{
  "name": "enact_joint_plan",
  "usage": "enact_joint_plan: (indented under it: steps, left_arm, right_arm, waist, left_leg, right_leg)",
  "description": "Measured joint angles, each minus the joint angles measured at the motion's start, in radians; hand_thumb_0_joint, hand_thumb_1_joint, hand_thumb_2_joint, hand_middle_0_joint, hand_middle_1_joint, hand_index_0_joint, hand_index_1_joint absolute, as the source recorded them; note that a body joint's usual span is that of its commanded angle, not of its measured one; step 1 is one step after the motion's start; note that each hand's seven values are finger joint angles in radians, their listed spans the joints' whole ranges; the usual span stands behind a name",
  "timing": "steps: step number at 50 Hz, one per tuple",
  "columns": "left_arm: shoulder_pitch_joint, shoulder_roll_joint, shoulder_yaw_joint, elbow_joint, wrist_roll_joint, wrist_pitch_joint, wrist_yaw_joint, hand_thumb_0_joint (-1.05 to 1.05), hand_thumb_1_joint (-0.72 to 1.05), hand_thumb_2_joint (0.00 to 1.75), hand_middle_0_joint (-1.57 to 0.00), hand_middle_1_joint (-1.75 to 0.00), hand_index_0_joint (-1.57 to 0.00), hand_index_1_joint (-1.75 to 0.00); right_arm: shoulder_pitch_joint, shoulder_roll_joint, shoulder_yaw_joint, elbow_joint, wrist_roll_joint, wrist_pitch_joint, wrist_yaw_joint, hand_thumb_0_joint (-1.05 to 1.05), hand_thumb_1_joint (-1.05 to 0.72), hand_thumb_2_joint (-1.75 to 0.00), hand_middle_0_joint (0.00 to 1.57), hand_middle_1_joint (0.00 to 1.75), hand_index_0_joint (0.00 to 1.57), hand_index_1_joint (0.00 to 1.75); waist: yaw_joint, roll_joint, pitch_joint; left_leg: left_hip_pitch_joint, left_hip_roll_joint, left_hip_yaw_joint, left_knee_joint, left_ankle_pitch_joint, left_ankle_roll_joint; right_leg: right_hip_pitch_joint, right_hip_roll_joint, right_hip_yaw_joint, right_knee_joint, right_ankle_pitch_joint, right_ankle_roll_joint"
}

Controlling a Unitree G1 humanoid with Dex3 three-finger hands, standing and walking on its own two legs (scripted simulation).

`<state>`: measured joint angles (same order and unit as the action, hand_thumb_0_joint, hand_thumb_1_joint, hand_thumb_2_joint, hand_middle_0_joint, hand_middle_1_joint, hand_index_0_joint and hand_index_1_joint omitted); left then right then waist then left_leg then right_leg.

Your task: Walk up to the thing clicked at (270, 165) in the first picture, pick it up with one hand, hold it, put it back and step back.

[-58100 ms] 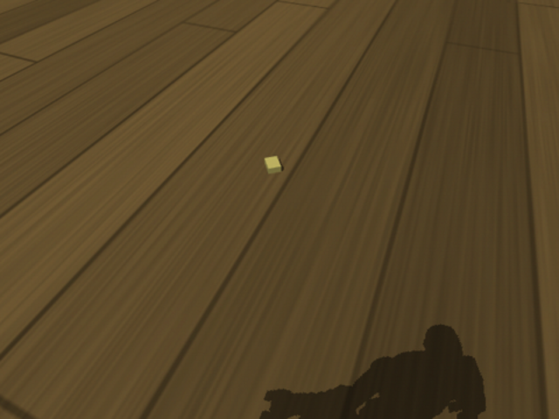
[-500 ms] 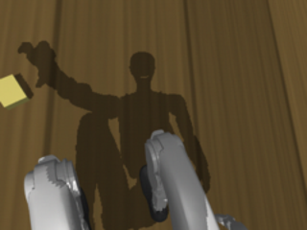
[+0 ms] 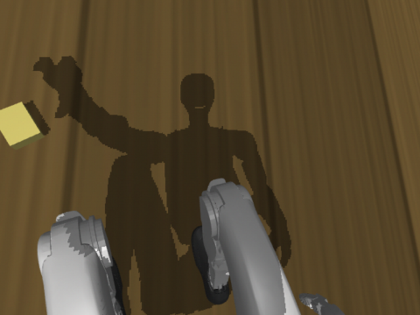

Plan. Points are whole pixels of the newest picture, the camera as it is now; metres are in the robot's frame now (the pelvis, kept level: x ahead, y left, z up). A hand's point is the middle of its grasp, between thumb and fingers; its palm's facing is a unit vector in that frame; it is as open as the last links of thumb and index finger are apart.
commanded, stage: withdraw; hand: left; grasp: from above
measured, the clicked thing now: (18, 125) +0.56 +0.30 -0.35
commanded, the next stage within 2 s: approach in 0.10 s
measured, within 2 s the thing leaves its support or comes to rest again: neither
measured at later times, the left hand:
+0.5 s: hand out of the picture +0.51 +0.30 -0.17, palm faces -0.48 -0.09 -0.88, open 14.6 cm
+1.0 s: hand (14, 117) +0.55 +0.29 -0.27, palm faces -0.34 -0.19 -0.92, open 14.7 cm
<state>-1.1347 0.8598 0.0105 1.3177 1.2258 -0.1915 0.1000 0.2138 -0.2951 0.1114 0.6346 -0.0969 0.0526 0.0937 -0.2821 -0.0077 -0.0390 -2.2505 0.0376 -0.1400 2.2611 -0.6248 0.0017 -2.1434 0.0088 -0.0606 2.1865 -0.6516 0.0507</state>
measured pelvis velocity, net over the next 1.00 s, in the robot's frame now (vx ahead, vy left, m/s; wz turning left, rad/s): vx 0.02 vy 0.00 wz -0.10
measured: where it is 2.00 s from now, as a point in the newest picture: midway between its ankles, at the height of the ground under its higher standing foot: (165, 293)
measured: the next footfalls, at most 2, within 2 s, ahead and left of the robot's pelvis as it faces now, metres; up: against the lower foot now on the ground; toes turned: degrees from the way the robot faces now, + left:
none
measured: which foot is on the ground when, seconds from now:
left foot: down 0.00-1.00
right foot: down 0.00-1.00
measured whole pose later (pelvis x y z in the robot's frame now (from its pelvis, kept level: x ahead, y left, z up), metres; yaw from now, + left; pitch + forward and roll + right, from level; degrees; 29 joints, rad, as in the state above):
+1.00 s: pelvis +0.02 +0.00 -0.06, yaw -6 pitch +34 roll -12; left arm -1.21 1.01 0.23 1.64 1.14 0.04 0.51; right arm 0.19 -0.32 0.24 0.66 -0.21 -0.17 0.23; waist -0.42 -0.07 0.15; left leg -2.38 0.05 -0.23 2.49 -0.73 -0.01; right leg -2.26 0.05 -0.11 2.36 -0.71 0.07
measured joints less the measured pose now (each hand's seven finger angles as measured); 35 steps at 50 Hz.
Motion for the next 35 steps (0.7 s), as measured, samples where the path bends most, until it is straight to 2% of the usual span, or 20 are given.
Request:
enact_joint_plan:
  steps: [4, 7, 12, 16, 19, 23, 27, 32, 35]
  left_arm:
    - [-0.030, 0.003, 0.016, 0.017, 0.029, 0.024, 0.052, 0.00, -0.54, 0.98, -0.08, -1.01, -0.08, -1.00]
    - [-0.034, 0.003, 0.024, 0.024, 0.030, 0.062, 0.056, 0.00, -0.54, 0.98, -0.08, -1.01, -0.08, -1.00]
    - [-0.018, -0.001, 0.010, 0.042, -0.007, 0.096, 0.016, 0.00, -0.54, 0.98, -0.08, -1.00, -0.08, -0.99]
    - [0.010, -0.003, 0.009, 0.035, -0.029, 0.068, -0.016, 0.00, -0.54, 0.96, -0.08, -0.98, -0.08, -0.98]
    - [0.022, -0.006, 0.010, 0.039, -0.036, 0.035, -0.004, 0.00, -0.56, 0.95, -0.07, -0.98, -0.07, -0.98]
    - [0.011, -0.002, 0.016, 0.105, -0.020, -0.001, 0.074, 0.00, -0.58, 0.96, -0.07, -0.98, -0.06, -0.99]
    - [-0.022, 0.018, 0.040, 0.234, 0.017, -0.015, 0.195, 0.00, -0.59, 0.97, -0.06, -0.98, -0.05, -0.99]
    - [-0.068, 0.058, 0.098, 0.388, 0.059, 0.019, 0.363, 0.00, -0.57, 0.98, -0.06, -0.99, -0.06, -0.99]
    - [-0.090, 0.084, 0.142, 0.434, 0.060, 0.065, 0.442, 0.00, -0.57, 0.97, -0.06, -0.99, -0.06, -0.99]
  right_arm:
    - [-0.001, 0.003, -0.007, -0.002, -0.003, -0.004, 0.002, 0.00, -0.92, -0.90, 0.20, 0.30, 0.21, 0.30]
    - [0.000, 0.007, -0.010, -0.008, 0.002, -0.001, 0.005, 0.00, -0.92, -0.90, 0.20, 0.30, 0.20, 0.30]
    - [0.002, 0.014, -0.001, -0.009, 0.009, 0.006, 0.009, 0.00, -0.92, -0.90, 0.20, 0.30, 0.20, 0.30]
    - [0.006, 0.016, 0.006, -0.012, 0.008, 0.004, 0.010, 0.00, -0.91, -0.90, 0.20, 0.30, 0.21, 0.30]
    - [0.006, 0.013, 0.011, -0.007, 0.003, -0.003, 0.010, 0.00, -0.90, -0.89, 0.20, 0.30, 0.21, 0.30]
    - [-0.006, 0.008, 0.023, 0.005, -0.013, -0.023, 0.018, 0.00, -0.90, -0.89, 0.20, 0.30, 0.21, 0.30]
    - [-0.025, 0.001, 0.041, 0.009, -0.039, -0.058, 0.030, 0.00, -0.89, -0.89, 0.20, 0.30, 0.21, 0.30]
    - [-0.044, -0.005, 0.071, 0.009, -0.082, -0.123, 0.043, 0.00, -0.89, -0.89, 0.20, 0.30, 0.21, 0.30]
    - [-0.050, -0.011, 0.090, 0.011, -0.106, -0.158, 0.055, 0.00, -0.89, -0.89, 0.20, 0.30, 0.20, 0.30]
  waist:
    - [-0.014, 0.001, -0.005]
    - [-0.020, 0.013, -0.012]
    - [-0.014, 0.028, -0.014]
    - [-0.005, 0.029, -0.005]
    - [-0.001, 0.021, 0.004]
    - [-0.010, 0.002, 0.019]
    - [-0.036, -0.019, 0.045]
    - [-0.077, -0.058, 0.101]
    - [-0.100, -0.082, 0.142]
  left_leg:
    - [-0.017, -0.003, -0.002, 0.012, 0.000, -0.001]
    - [-0.020, -0.003, 0.001, 0.009, 0.000, 0.000]
    - [-0.006, 0.003, 0.007, -0.006, -0.004, 0.004]
    - [-0.001, 0.004, 0.004, -0.005, -0.007, 0.002]
    - [-0.007, 0.002, 0.000, 0.004, -0.009, -0.001]
    - [-0.026, -0.002, -0.011, 0.033, -0.011, -0.006]
    - [-0.061, -0.007, -0.027, 0.075, -0.011, -0.011]
    - [-0.102, -0.008, -0.043, 0.131, -0.011, -0.016]
    - [-0.120, -0.008, -0.050, 0.158, -0.013, -0.017]
  right_leg:
    - [-0.015, -0.001, -0.001, 0.012, -0.002, -0.003]
    - [-0.018, -0.001, 0.001, 0.009, -0.003, -0.002]
    - [-0.009, 0.002, 0.006, -0.004, -0.002, 0.002]
    - [-0.006, 0.004, 0.003, -0.005, -0.003, -0.001]
    - [-0.010, 0.003, 0.001, 0.005, -0.007, -0.002]
    - [-0.025, 0.002, -0.006, 0.031, -0.011, -0.002]
    - [-0.054, 0.005, -0.017, 0.067, -0.011, -0.005]
    - [-0.094, 0.012, -0.025, 0.117, -0.007, -0.002]
    - [-0.112, 0.016, -0.027, 0.141, -0.006, 0.003]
